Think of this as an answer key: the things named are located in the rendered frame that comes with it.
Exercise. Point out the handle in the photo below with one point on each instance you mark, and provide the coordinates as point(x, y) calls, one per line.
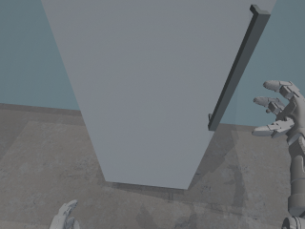
point(256, 27)

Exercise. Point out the right robot upper arm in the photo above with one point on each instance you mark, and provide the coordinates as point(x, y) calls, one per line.
point(293, 222)

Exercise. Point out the robot right hand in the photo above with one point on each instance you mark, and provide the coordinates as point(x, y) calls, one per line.
point(295, 110)

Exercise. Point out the right robot forearm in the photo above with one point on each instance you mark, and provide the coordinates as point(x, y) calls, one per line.
point(296, 201)

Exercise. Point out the fridge door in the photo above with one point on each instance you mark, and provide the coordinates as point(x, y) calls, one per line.
point(146, 74)

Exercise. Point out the robot left hand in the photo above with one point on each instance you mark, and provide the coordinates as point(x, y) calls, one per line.
point(61, 221)

